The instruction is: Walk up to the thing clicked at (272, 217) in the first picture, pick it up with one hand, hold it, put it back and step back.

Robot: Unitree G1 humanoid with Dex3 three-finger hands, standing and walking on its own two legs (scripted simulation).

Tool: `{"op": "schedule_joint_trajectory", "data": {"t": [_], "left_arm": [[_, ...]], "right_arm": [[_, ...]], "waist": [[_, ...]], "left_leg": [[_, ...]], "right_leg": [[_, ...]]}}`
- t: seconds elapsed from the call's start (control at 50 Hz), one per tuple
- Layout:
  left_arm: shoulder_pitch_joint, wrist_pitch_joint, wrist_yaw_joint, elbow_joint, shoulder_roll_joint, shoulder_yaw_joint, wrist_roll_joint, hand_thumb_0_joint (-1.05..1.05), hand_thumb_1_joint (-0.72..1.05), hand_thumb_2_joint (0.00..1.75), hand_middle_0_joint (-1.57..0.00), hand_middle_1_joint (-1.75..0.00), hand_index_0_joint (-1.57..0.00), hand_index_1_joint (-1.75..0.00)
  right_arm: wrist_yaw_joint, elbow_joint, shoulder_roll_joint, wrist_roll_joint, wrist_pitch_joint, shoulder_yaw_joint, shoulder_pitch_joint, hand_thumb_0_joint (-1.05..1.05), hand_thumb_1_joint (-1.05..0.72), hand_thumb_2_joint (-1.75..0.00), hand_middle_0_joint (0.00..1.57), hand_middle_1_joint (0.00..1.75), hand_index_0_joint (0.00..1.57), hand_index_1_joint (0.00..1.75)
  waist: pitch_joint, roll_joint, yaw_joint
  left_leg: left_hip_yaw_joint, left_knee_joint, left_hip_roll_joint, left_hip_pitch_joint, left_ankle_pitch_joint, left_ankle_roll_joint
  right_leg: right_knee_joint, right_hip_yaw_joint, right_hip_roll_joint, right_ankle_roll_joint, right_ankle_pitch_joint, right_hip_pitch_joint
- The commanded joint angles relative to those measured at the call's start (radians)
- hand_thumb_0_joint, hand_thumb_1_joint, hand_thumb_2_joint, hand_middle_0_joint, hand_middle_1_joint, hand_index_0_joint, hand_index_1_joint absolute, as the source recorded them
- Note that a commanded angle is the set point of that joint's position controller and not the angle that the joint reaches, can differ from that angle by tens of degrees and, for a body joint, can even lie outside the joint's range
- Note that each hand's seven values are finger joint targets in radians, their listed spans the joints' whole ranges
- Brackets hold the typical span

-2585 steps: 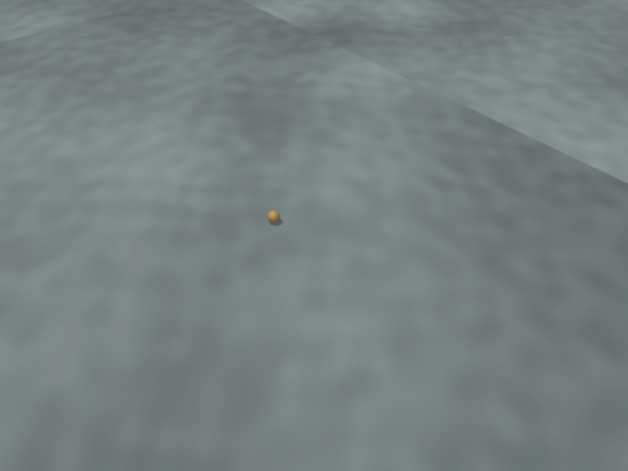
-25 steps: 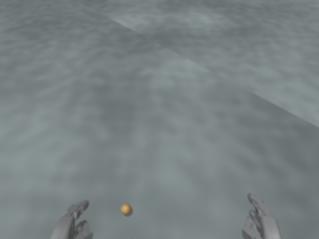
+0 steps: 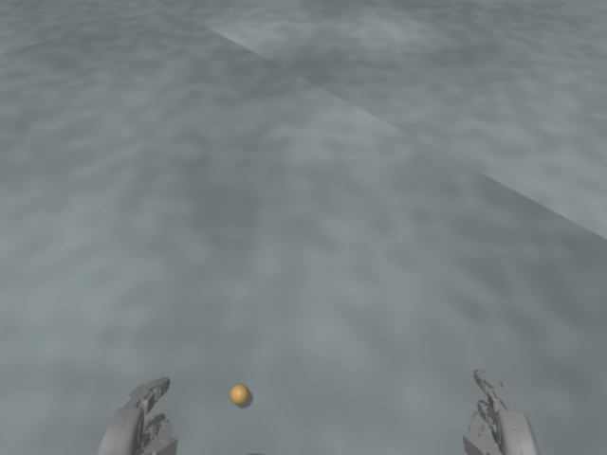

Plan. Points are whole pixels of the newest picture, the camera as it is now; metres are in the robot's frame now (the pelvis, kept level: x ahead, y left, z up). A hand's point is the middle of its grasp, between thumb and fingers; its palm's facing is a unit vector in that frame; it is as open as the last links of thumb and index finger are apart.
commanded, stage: stand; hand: left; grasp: from above
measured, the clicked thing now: (239, 393) +0.41 +0.21 -0.69
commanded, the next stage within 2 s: none
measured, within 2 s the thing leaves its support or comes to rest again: neither
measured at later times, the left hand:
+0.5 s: hand out of the picture +0.05 +0.24 -0.11, palm faces +0.02 -0.95 -0.32, open 7.4 cm
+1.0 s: hand out of the picture +0.04 +0.24 -0.10, palm faces +0.00 -0.94 -0.33, open 7.4 cm
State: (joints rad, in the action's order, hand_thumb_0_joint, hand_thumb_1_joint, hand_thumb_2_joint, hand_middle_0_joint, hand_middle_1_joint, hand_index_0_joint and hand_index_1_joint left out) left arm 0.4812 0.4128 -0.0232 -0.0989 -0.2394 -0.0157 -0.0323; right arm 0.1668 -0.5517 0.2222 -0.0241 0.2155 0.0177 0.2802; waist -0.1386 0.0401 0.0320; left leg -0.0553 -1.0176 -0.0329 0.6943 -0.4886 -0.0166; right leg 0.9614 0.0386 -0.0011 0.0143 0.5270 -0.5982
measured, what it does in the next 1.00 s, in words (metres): rises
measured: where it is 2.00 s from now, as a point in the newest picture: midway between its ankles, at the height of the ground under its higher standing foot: outside the picture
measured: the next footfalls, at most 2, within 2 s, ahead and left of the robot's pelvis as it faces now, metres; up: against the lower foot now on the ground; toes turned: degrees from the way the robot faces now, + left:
none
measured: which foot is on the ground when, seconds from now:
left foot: down 0.00-1.00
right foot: down 0.00-1.00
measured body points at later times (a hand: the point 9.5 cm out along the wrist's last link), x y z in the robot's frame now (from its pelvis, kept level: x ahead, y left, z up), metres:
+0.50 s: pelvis -0.01 +0.01 +0.06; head +0.00 +0.01 +0.51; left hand +0.05 +0.29 -0.08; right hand +0.06 -0.27 -0.08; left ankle +0.01 +0.13 -0.68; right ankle -0.03 -0.13 -0.68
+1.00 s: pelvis -0.01 +0.01 +0.07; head -0.02 +0.00 +0.52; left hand +0.04 +0.29 -0.07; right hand +0.03 -0.28 -0.08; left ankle +0.01 +0.13 -0.68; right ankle -0.03 -0.13 -0.68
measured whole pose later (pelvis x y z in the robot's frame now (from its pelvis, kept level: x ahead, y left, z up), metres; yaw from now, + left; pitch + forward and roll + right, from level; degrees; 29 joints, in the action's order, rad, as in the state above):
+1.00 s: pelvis -0.01 +0.01 +0.07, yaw -1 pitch -4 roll +0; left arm 0.17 0.01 -0.03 1.14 -0.29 -0.04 0.03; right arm 0.02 -1.13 0.29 -0.03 0.00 -0.03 0.16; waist 0.06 0.01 0.00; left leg 0.00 -0.38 -0.01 0.13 -0.17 0.00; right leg 0.37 -0.01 0.03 0.03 0.22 -0.07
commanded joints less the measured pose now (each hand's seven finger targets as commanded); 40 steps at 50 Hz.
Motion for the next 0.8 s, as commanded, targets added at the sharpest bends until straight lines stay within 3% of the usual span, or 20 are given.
{"op": "schedule_joint_trajectory", "data": {"t": [0.0,0.02,0.04,0.1,0.14,0.18,0.2,0.24,0.36,0.42,0.48,0.54,0.6,0.78], "left_arm": [[-0.183,-0.32,-0.033,0.329,-0.195,-0.085,0.102,0.0,0.9,0.9,-0.2,-0.3,-0.2,-0.3],[-0.179,-0.346,-0.031,0.38,-0.21,-0.071,0.104,0.0,0.9,0.9,-0.2,-0.3,-0.2,-0.3],[-0.213,-0.362,-0.027,0.425,-0.206,-0.071,0.103,0.0,0.9,0.9,-0.2,-0.3,-0.2,-0.3],[-0.264,-0.369,-0.025,0.556,-0.196,-0.076,0.077,0.0,0.9,0.9,-0.2,-0.3,-0.2,-0.3],[-0.303,-0.385,-0.027,0.635,-0.193,-0.078,0.075,0.0,0.9,0.9,-0.2,-0.3,-0.2,-0.3],[-0.297,-0.395,-0.027,0.711,-0.183,-0.076,0.075,0.0,0.9,0.9,-0.2,-0.3,-0.2,-0.3],[-0.304,-0.401,-0.027,0.742,-0.183,-0.077,0.075,0.0,0.9,0.9,-0.2,-0.3,-0.2,-0.3],[-0.302,-0.406,-0.025,0.806,-0.173,-0.075,0.075,0.0,0.9,0.9,-0.2,-0.3,-0.2,-0.3],[-0.299,-0.425,-0.024,0.959,-0.195,-0.074,0.067,0.0,0.9,0.9,-0.2,-0.3,-0.2,-0.3],[-0.303,-0.426,-0.025,1.016,-0.196,-0.069,0.059,0.0,0.9,0.9,-0.2,-0.3,-0.2,-0.3],[-0.312,-0.422,-0.025,1.063,-0.203,-0.066,0.06,0.0,0.9,0.9,-0.2,-0.3,-0.2,-0.3],[-0.313,-0.419,-0.023,1.103,-0.208,-0.063,0.063,0.0,0.9,0.9,-0.2,-0.3,-0.2,-0.3],[-0.316,-0.421,-0.02,1.129,-0.207,-0.061,0.065,0.0,0.9,0.9,-0.2,-0.3,-0.2,-0.3],[-0.326,-0.432,-0.019,1.171,-0.223,-0.059,0.063,0.0,0.9,0.9,-0.2,-0.3,-0.2,-0.3]], "right_arm": [[-0.08,-0.046,0.239,-0.09,-0.097,-0.096,-0.106,0.0,-0.9,-0.9,0.2,0.3,0.2,0.3],[-0.097,-0.063,0.24,-0.083,-0.105,-0.096,-0.113,0.0,-0.9,-0.9,0.2,0.3,0.2,0.3],[-0.113,-0.103,0.212,-0.054,-0.111,-0.094,-0.105,0.0,-0.9,-0.9,0.2,0.3,0.2,0.3],[-0.142,-0.151,0.2,-0.021,-0.128,-0.1,-0.141,0.0,-0.9,-0.9,0.2,0.3,0.2,0.3],[-0.147,-0.189,0.194,-0.023,-0.139,-0.103,-0.143,0.0,-0.9,-0.9,0.2,0.3,0.2,0.3],[-0.144,-0.223,0.203,-0.029,-0.148,-0.106,-0.146,0.0,-0.9,-0.9,0.2,0.3,0.2,0.3],[-0.144,-0.237,0.202,-0.028,-0.15,-0.104,-0.149,0.0,-0.9,-0.9,0.2,0.3,0.2,0.3],[-0.141,-0.263,0.213,-0.029,-0.159,-0.106,-0.158,0.0,-0.9,-0.9,0.2,0.3,0.2,0.3],[-0.13,-0.354,0.218,-0.015,-0.171,-0.103,-0.145,0.0,-0.9,-0.9,0.2,0.3,0.2,0.3],[-0.125,-0.398,0.231,-0.011,-0.177,-0.102,-0.129,0.0,-0.9,-0.9,0.2,0.3,0.2,0.3],[-0.124,-0.429,0.232,-0.006,-0.183,-0.099,-0.138,0.0,-0.9,-0.9,0.2,0.3,0.2,0.3],[-0.125,-0.452,0.235,-0.007,-0.19,-0.098,-0.153,0.0,-0.9,-0.9,0.2,0.3,0.2,0.3],[-0.128,-0.469,0.238,-0.007,-0.193,-0.098,-0.15,0.0,-0.9,-0.9,0.2,0.3,0.2,0.3],[-0.136,-0.498,0.241,-0.001,-0.192,-0.092,-0.164,0.0,-0.9,-0.9,0.2,0.3,0.2,0.3]], "waist": [[0.013,-0.099,-0.041],[-0.008,-0.064,-0.049],[-0.033,-0.071,-0.044],[-0.007,-0.081,-0.063],[0.001,-0.071,-0.054],[0.053,-0.016,-0.06],[0.054,-0.005,-0.058],[0.107,0.019,-0.059],[0.105,-0.042,-0.05],[0.107,-0.031,-0.043],[0.145,-0.029,-0.044],[0.192,-0.027,-0.047],[0.204,-0.024,-0.043],[0.183,-0.047,-0.041]], "left_leg": [[0.007,0.213,-0.003,-0.246,0.44,0.089],[-0.005,0.225,-0.001,-0.285,0.458,0.089],[0.01,0.245,0.004,-0.31,0.471,0.081],[0.0,0.295,0.006,-0.351,0.416,0.079],[-0.013,0.331,-0.004,-0.406,0.404,0.08],[-0.044,0.407,-0.023,-0.401,0.33,0.085],[-0.053,0.431,-0.034,-0.424,0.361,0.085],[-0.082,0.517,-0.052,-0.402,0.242,0.084],[-0.046,0.55,-0.046,-0.526,0.434,0.06],[-0.037,0.585,-0.051,-0.565,0.479,0.057],[-0.04,0.639,-0.053,-0.57,0.415,0.05],[-0.053,0.694,-0.057,-0.538,0.286,0.047],[-0.055,0.717,-0.058,-0.525,0.256,0.047],[-0.043,0.712,-0.06,-0.581,0.319,0.043]], "right_leg": [[-0.25,-0.15,0.061,-0.107,-0.365,0.158],[-0.243,-0.146,0.07,-0.102,-0.426,0.216],[-0.238,-0.159,0.091,-0.096,-0.48,0.26],[-0.301,-0.136,0.087,-0.069,-0.389,0.264],[-0.316,-0.135,0.091,-0.061,-0.376,0.254],[-0.348,-0.116,0.077,-0.048,-0.324,0.261],[-0.347,-0.108,0.073,-0.043,-0.344,0.274],[-0.387,-0.093,0.06,-0.039,-0.284,0.287],[-0.503,-0.115,0.091,-0.041,-0.443,0.38],[-0.535,-0.114,0.096,-0.034,-0.481,0.427],[-0.573,-0.111,0.093,-0.027,-0.426,0.435],[-0.61,-0.109,0.089,-0.026,-0.348,0.437],[-0.628,-0.108,0.091,-0.025,-0.336,0.453],[-0.674,-0.118,0.104,-0.021,-0.36,0.448]]}}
